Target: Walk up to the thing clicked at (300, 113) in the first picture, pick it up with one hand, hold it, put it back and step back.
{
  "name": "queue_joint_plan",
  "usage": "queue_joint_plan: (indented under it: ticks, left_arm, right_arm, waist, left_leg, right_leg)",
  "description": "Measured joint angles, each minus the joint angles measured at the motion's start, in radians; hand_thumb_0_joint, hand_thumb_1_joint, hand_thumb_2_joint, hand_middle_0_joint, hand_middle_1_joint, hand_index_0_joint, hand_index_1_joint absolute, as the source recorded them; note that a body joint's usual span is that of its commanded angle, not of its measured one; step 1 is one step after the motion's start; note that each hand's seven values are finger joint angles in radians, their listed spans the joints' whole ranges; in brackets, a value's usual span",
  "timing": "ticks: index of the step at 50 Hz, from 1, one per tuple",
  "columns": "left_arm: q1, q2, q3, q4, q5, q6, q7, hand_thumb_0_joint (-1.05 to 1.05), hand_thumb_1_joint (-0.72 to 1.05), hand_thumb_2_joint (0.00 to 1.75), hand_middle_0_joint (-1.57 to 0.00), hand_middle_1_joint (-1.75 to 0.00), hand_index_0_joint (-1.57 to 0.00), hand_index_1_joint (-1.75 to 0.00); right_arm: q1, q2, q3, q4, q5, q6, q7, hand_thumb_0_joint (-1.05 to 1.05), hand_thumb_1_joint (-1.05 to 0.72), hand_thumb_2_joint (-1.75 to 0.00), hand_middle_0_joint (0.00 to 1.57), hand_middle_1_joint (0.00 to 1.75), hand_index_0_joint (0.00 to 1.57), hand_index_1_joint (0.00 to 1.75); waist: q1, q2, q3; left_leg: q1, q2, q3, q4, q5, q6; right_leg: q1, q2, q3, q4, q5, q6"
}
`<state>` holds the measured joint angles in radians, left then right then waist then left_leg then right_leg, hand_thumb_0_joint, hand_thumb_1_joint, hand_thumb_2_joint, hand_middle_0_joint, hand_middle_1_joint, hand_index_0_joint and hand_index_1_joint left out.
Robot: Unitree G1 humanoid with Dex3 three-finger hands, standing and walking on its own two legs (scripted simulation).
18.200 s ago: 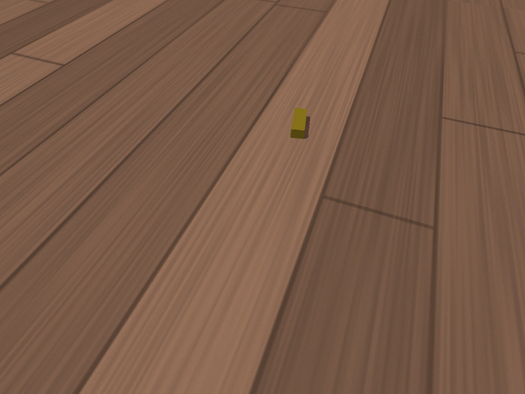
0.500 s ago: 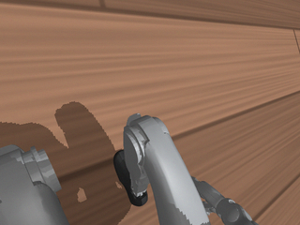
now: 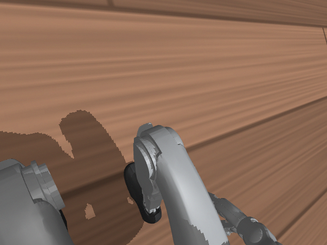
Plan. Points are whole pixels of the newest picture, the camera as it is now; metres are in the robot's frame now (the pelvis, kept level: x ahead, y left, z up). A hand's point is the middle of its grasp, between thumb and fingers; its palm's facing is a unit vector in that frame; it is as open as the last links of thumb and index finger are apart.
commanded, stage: close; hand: left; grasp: from above
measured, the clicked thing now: out of the picture +0.43 +0.38 -0.27
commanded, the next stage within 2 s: settle in 0.10 s
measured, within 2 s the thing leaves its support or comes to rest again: leaves its support in 0.48 s
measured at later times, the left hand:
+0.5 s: hand out of the picture +0.42 +0.39 -0.22, palm faces -0.38 -0.19 -0.91, open 10.8 cm
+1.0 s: hand out of the picture +0.41 +0.39 -0.13, palm faces -0.42 -0.15 -0.89, open 10.7 cm
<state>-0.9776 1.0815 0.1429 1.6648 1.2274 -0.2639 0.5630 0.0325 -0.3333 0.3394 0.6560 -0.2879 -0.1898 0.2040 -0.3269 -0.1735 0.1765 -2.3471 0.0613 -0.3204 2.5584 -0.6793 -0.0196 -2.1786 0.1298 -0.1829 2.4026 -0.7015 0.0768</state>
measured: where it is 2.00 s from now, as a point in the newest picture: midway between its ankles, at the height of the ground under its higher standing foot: (107, 221)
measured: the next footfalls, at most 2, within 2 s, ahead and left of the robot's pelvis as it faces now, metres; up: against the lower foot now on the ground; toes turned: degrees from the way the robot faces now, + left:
none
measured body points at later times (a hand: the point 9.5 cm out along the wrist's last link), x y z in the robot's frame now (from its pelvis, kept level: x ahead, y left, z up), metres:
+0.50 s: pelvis +0.00 +0.00 +0.00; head +0.25 +0.15 +0.34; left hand +0.43 +0.39 -0.17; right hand +0.10 -0.25 -0.06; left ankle +0.07 +0.14 -0.27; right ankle +0.11 -0.12 -0.27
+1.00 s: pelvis +0.00 -0.01 +0.02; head +0.23 +0.11 +0.39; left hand +0.43 +0.40 -0.08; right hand +0.12 -0.25 -0.08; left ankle +0.07 +0.14 -0.27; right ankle +0.11 -0.12 -0.27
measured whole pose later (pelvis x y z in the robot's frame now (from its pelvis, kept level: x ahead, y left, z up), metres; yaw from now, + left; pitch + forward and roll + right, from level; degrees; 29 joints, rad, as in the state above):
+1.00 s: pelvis +0.00 -0.01 +0.02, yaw +4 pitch +30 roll -11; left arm -0.88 0.87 0.10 1.28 1.15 -0.19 0.25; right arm 0.11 -0.30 0.16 0.66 -0.14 -0.07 0.19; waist -0.21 -0.04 0.03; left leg -2.34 0.05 -0.23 2.45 -0.64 -0.02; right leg -2.19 0.08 -0.12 2.36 -0.71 0.06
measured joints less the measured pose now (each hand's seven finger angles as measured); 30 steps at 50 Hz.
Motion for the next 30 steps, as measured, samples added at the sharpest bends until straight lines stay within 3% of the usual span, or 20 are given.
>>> queue_joint_plan:
  ticks: [15,24,30]
  left_arm:
    - [0.001,0.013,0.01,0.006,0.004,-0.01,0.008,0.02,-0.07,0.55,-0.5,-0.82,-0.56,-0.74]
    - [0.045,-0.026,0.041,-0.092,0.006,0.006,-0.039,0.02,-0.08,0.52,-0.53,-0.79,-0.59,-0.71]
    - [0.088,-0.082,0.032,-0.217,-0.003,0.026,-0.079,0.02,-0.08,0.52,-0.54,-0.77,-0.61,-0.69]
  right_arm:
    - [0.002,0.003,0.013,-0.001,-0.01,0.013,-0.008,0.0,-0.9,-0.89,0.2,0.3,0.2,0.3]
    - [0.022,0.009,-0.018,0.006,0.002,0.018,-0.006,0.0,-0.91,-0.89,0.2,0.3,0.2,0.3]
    - [0.036,0.013,-0.064,0.02,0.024,0.029,0.004,0.0,-0.91,-0.89,0.2,0.3,0.2,0.3]
  waist:
    - [-0.003,0.003,0.0]
    - [0.015,0.014,-0.028]
    - [0.048,0.04,-0.071]
  left_leg:
    - [0.0,0.001,-0.005,0.001,-0.003,-0.003]
    - [-0.007,-0.005,-0.001,-0.004,-0.007,-0.008]
    - [-0.015,-0.012,0.011,-0.018,-0.006,-0.012]
  right_leg:
    - [-0.004,0.002,-0.004,-0.001,0.002,0.001]
    - [-0.007,-0.007,-0.003,0.0,-0.01,-0.008]
    - [-0.014,-0.019,0.004,-0.002,-0.02,-0.017]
